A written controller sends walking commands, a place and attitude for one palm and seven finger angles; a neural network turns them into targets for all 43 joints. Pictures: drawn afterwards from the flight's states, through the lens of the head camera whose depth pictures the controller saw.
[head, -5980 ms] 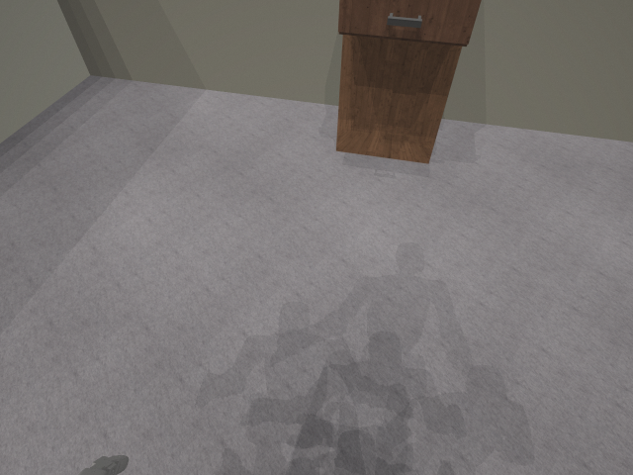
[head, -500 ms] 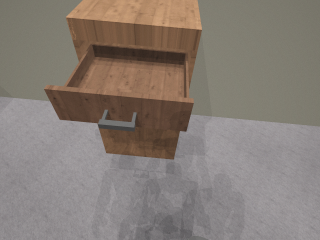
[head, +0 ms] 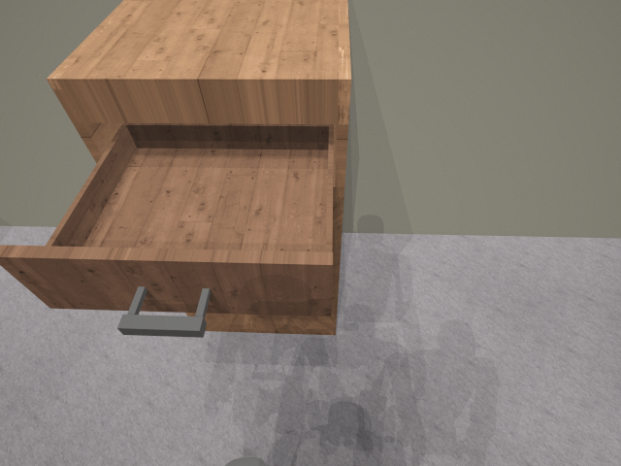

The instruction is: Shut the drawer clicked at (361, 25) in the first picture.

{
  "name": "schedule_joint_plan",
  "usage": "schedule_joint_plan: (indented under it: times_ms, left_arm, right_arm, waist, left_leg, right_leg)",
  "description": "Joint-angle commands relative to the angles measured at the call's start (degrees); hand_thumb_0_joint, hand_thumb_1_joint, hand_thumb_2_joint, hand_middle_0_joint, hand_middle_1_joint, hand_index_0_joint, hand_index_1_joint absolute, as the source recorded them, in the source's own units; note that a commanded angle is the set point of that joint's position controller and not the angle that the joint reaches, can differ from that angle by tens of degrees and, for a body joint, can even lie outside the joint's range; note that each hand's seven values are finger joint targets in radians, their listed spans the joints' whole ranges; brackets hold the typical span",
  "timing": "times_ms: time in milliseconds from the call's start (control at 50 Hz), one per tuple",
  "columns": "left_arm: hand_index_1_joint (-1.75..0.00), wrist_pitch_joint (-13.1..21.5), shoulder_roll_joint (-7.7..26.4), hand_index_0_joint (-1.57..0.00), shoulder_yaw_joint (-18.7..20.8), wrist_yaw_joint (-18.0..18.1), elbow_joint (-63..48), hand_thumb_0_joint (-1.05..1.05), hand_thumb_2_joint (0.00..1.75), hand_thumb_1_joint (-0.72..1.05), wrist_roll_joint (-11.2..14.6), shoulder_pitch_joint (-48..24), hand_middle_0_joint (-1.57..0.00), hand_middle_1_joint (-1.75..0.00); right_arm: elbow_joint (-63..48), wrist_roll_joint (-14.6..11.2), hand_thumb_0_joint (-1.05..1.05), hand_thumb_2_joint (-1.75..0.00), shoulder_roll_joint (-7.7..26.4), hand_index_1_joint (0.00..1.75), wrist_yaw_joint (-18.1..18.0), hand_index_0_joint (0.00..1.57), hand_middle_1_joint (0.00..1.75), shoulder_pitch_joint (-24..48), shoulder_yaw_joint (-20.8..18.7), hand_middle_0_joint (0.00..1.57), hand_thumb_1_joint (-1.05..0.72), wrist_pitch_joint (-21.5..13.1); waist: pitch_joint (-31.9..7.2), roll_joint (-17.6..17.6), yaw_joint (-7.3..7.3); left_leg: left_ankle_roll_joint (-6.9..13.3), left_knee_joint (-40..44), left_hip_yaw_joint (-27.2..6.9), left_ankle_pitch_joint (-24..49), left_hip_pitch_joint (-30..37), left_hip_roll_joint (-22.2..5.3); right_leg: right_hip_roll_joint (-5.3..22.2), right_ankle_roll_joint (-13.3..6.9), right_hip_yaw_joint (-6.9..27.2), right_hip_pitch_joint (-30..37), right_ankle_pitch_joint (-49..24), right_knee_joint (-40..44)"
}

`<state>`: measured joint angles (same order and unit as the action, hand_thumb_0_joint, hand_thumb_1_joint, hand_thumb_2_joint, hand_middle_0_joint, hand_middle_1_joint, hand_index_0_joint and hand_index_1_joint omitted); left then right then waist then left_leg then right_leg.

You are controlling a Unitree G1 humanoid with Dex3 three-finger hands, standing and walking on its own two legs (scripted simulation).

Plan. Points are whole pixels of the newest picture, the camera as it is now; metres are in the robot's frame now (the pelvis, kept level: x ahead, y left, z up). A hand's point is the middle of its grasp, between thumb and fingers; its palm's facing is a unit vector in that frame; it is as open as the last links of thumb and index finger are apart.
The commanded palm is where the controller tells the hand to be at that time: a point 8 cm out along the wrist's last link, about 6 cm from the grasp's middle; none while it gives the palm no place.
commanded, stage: come to a stop and stand still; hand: left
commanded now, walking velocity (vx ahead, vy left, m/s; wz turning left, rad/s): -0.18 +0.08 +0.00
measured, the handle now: (167, 310) +0.31 +0.22 +0.01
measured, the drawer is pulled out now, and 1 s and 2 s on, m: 0.29 0.29 0.29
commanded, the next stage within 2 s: look again from close up in 1.56 s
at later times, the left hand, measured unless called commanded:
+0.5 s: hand out of the picture -0.01 +0.21 -0.18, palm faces +0.02 -0.98 -0.21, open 7.3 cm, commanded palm none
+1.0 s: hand out of the picture -0.02 +0.13 -0.18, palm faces +0.03 -0.99 -0.16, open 7.3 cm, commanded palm none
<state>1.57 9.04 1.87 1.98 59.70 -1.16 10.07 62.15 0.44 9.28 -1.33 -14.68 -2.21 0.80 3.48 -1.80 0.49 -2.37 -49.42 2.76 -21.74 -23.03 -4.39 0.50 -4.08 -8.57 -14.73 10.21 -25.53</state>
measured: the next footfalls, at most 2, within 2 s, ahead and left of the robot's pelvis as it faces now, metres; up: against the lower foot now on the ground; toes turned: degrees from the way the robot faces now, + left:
left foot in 0.18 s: +0.07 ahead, +0.13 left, +0.00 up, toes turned +2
right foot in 0.54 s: -0.02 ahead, -0.11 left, +0.00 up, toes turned -3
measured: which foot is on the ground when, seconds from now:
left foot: up 0.00-0.16, down 0.18-1.00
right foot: down 0.00-0.20, up 0.22-0.52, down 0.54-1.00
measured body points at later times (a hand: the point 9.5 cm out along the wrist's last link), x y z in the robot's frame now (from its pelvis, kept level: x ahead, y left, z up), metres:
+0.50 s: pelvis -0.01 +0.02 +0.00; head +0.01 +0.03 +0.45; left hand -0.01 +0.26 -0.16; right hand +0.07 -0.20 -0.15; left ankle +0.03 +0.14 -0.74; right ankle -0.07 -0.11 -0.73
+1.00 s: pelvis -0.01 -0.02 +0.00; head +0.01 -0.02 +0.45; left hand -0.02 +0.19 -0.16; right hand -0.08 -0.23 -0.16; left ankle +0.03 +0.14 -0.74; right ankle -0.06 -0.11 -0.74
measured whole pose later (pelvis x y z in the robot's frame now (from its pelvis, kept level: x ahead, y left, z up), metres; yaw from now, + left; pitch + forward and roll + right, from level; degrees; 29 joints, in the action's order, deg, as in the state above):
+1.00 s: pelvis -0.01 -0.02 +0.00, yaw +0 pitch -1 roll +0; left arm -0.3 6.7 0.4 1.8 65.3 -0.3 16.2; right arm 68.4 0.5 7.1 -1.7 -19.9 -0.8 1.1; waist 3.4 0.1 1.1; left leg -3.3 -24.1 2.0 -8.6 -14.2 -4.6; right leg -0.8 -2.0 -3.6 -5.4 18.4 -24.8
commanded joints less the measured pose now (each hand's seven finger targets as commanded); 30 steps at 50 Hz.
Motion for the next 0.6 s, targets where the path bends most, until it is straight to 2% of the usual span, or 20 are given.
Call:
schedule_joint_plan:
  times_ms: [0,40,80,120,140,160,180,200,220,240,300,360,400,440,460,480,500,520,560,580]
  left_arm:
    - [-0.30,-0.6,9.4,-0.20,1.7,0.5,-2.0,0.00,0.90,0.90,-0.1,3.2,-0.20,-0.30]
    - [-0.30,-1.1,10.2,-0.20,2.3,0.6,-2.0,0.00,0.90,0.90,-0.2,3.7,-0.20,-0.30]
    - [-0.30,-1.5,10.4,-0.20,2.5,0.7,-1.9,0.00,0.90,0.90,-0.1,3.5,-0.20,-0.30]
    - [-0.30,-2.0,9.5,-0.20,2.4,0.6,-1.9,0.00,0.90,0.90,0.2,2.9,-0.20,-0.30]
    - [-0.30,-2.3,8.0,-0.20,2.0,0.5,-2.1,0.00,0.90,0.90,0.4,3.7,-0.20,-0.30]
    - [-0.30,-2.6,5.9,-0.20,1.6,0.4,-2.7,0.00,0.90,0.90,0.5,4.8,-0.20,-0.30]
    - [-0.30,-3.1,5.1,-0.20,1.2,0.4,-2.3,0.00,0.90,0.90,0.5,4.7,-0.20,-0.30]
    - [-0.30,-3.5,5.7,-0.20,1.1,0.5,-2.4,0.00,0.90,0.90,0.4,4.7,-0.20,-0.30]
    - [-0.30,-3.6,5.7,-0.20,1.2,0.4,-1.6,0.00,0.90,0.90,0.3,5.4,-0.20,-0.30]
    - [-0.30,-3.5,5.4,-0.20,1.2,0.2,-0.9,0.00,0.90,0.90,0.2,6.5,-0.20,-0.30]
    - [-0.30,-3.1,4.9,-0.20,0.9,-0.2,0.1,0.00,0.90,0.90,0.2,7.6,-0.20,-0.30]
    - [-0.30,-3.1,4.1,-0.20,0.4,-0.3,0.0,0.00,0.90,0.90,0.2,6.2,-0.20,-0.30]
    - [-0.30,-3.0,4.1,-0.20,0.2,-0.4,0.3,0.00,0.90,0.90,0.3,5.9,-0.20,-0.30]
    - [-0.30,-2.8,3.9,-0.20,0.1,-0.3,1.5,0.00,0.90,0.90,0.3,8.1,-0.20,-0.30]
    - [-0.30,-2.5,4.1,-0.20,0.0,-0.2,2.4,0.00,0.90,0.90,0.3,10.2,-0.20,-0.30]
    - [-0.30,-2.1,5.0,-0.20,0.1,0.0,3.0,0.00,0.90,0.90,0.1,11.1,-0.20,-0.30]
    - [-0.30,-1.8,6.6,-0.20,0.0,0.1,3.0,0.00,0.90,0.90,0.1,10.1,-0.20,-0.30]
    - [-0.30,-1.6,7.6,-0.20,0.0,0.1,2.8,0.00,0.90,0.90,0.3,8.9,-0.20,-0.30]
    - [-0.30,-1.2,7.8,-0.20,0.0,0.0,2.8,0.00,0.90,0.90,0.3,6.2,-0.20,-0.30]
    - [-0.30,-1.2,7.2,-0.20,-0.2,0.0,2.6,0.00,0.90,0.90,0.4,5.6,-0.20,-0.30]
  right_arm:
    - [-1.5,-0.2,0.00,-0.90,1.8,0.30,0.1,0.20,0.30,-3.9,-0.3,0.20,-0.90,1.0]
    - [-2.6,-0.1,0.00,-0.90,2.8,0.30,0.0,0.20,0.30,-2.0,-0.7,0.20,-0.90,1.1]
    - [-3.0,-0.1,0.00,-0.90,3.1,0.30,0.0,0.20,0.30,-1.6,-0.8,0.20,-0.90,0.9]
    - [-2.5,0.0,0.00,-0.90,3.2,0.30,-0.1,0.20,0.30,-2.7,-0.8,0.20,-0.90,0.4]
    - [-2.8,0.2,0.00,-0.90,5.1,0.30,-0.1,0.20,0.30,-2.6,-1.0,0.20,-0.90,-0.1]
    - [-4.1,0.6,0.00,-0.90,7.5,0.30,-0.2,0.20,0.30,-1.0,-1.1,0.20,-0.90,-0.4]
    - [-4.8,0.6,0.00,-0.90,8.5,0.30,-0.4,0.20,0.30,1.7,-1.1,0.20,-0.90,-0.5]
    - [-5.2,0.6,0.00,-0.90,8.6,0.30,-0.8,0.20,0.30,2.8,-1.1,0.20,-0.90,-0.8]
    - [-5.4,0.8,0.00,-0.90,8.3,0.30,-1.2,0.20,0.30,4.4,-0.9,0.20,-0.90,-0.9]
    - [-5.5,0.7,0.00,-0.90,8.2,0.30,-1.3,0.20,0.30,5.8,-0.8,0.20,-0.90,-1.0]
    - [-4.8,0.4,0.00,-0.90,8.1,0.30,-1.4,0.20,0.30,5.5,-0.9,0.20,-0.90,-1.3]
    - [-3.4,0.5,0.00,-0.90,8.9,0.30,-1.2,0.20,0.30,3.4,-1.5,0.20,-0.90,-1.0]
    - [-2.5,0.5,0.00,-0.90,9.1,0.30,-1.0,0.20,0.30,2.8,-1.7,0.20,-0.90,-0.9]
    - [-2.0,0.3,0.00,-0.90,9.1,0.30,-0.9,0.20,0.30,2.5,-1.8,0.20,-0.90,-0.9]
    - [-2.0,0.1,0.00,-0.90,8.8,0.30,-0.8,0.20,0.30,3.1,-1.7,0.20,-0.90,-0.9]
    - [-1.9,-0.2,0.00,-0.90,7.5,0.30,-0.6,0.20,0.30,3.2,-1.7,0.20,-0.90,-0.8]
    - [-1.8,-0.5,0.00,-0.90,5.6,0.30,-0.4,0.20,0.30,3.2,-1.3,0.20,-0.90,-0.9]
    - [-1.8,-0.5,0.00,-0.90,4.5,0.30,0.0,0.20,0.30,3.0,-0.9,0.20,-0.90,-0.8]
    - [-1.3,0.0,0.00,-0.90,3.8,0.30,0.1,0.20,0.30,2.9,-0.6,0.20,-0.90,-0.3]
    - [-0.8,0.1,0.00,-0.90,4.0,0.30,0.1,0.20,0.30,2.2,-0.5,0.20,-0.90,-0.1]
  waist:
    - [-4.8,8.6,-1.11]
    - [-4.4,9.9,-1.34]
    - [-4.8,9.6,-0.98]
    - [-4.1,7.7,0.26]
    - [-4.1,1.7,0.02]
    - [-3.2,-5.3,-0.94]
    - [-2.7,-12.1,-1.09]
    - [-2.6,-12.4,-1.12]
    - [-2.7,-9.5,-1.72]
    - [-3.3,-7.7,-2.19]
    - [-5.8,-4.1,-1.60]
    - [-6.7,-6.2,0.27]
    - [-5.9,-6.5,0.72]
    - [-6.4,-6.2,0.08]
    - [-6.6,-5.6,-1.00]
    - [-5.3,-3.0,-1.02]
    - [-3.7,0.1,-0.31]
    - [-2.8,0.6,0.28]
    - [-0.8,9.9,0.85]
    - [1.1,11.1,1.01]
  left_leg:
    - [-0.6,5.9,-0.1,-0.2,4.6,1.3]
    - [-0.4,8.5,-0.4,0.4,4.8,1.4]
    - [-0.2,13.6,-0.3,2.7,7.3,1.7]
    - [0.5,23.5,0.0,11.9,14.9,1.0]
    - [2.3,26.2,-4.4,18.9,17.4,-3.4]
    - [5.9,29.7,-10.4,26.2,13.6,-9.9]
    - [9.2,35.3,-15.0,26.9,8.8,-13.7]
    - [11.8,37.1,-16.5,27.3,7.3,-14.7]
    - [12.7,36.2,-15.6,27.8,8.3,-14.5]
    - [12.6,34.6,-13.7,28.3,9.8,-13.3]
    - [12.1,33.0,-10.6,29.9,15.2,-12.1]
    - [11.7,32.7,-11.0,28.8,18.9,-11.7]
    - [11.3,32.6,-11.2,27.3,18.5,-11.1]
    - [9.9,31.7,-10.7,24.5,17.2,-9.5]
    - [8.5,30.2,-9.6,21.7,15.8,-8.3]
    - [6.3,28.2,-7.7,17.6,13.1,-5.8]
    - [4.0,27.2,-5.5,14.5,10.5,-3.2]
    - [2.5,27.3,-3.7,11.4,11.7,-1.2]
    - [1.6,25.6,-2.1,11.2,14.0,-0.1]
    - [1.5,25.7,-2.0,11.0,14.5,-0.2]
  right_leg:
    - [16.4,-6.7,12.2,2.3,-24.9,7.2]
    - [17.1,-7.0,13.4,3.1,-25.7,6.0]
    - [16.4,-6.2,13.3,3.6,-24.8,4.4]
    - [14.1,-2.8,12.1,-1.6,-16.2,1.9]
    - [10.2,0.0,9.7,-4.9,-7.9,-1.3]
    - [5.2,3.1,5.8,-4.2,1.6,-4.2]
    - [2.4,4.7,3.6,-1.8,12.0,-11.4]
    - [1.7,4.8,6.3,-1.8,19.1,-18.3]
    - [2.1,4.6,8.6,-3.2,19.7,-22.5]
    - [2.0,4.7,9.6,-4.5,18.2,-24.7]
    - [2.2,5.6,9.4,-6.5,16.2,-24.9]
    - [2.7,6.2,8.1,-6.0,17.9,-18.6]
    - [2.4,6.0,7.2,-3.9,16.9,-13.1]
    - [2.0,5.7,6.2,0.3,11.7,-5.7]
    - [2.2,5.5,6.1,3.4,6.8,0.5]
    - [3.6,5.0,8.2,5.5,2.3,6.0]
    - [6.5,3.6,12.1,6.1,0.0,7.8]
    - [9.0,2.5,13.1,3.2,1.2,8.2]
    - [8.6,2.0,14.0,-2.2,4.8,9.9]
    - [8.6,1.9,14.0,-4.6,8.6,11.2]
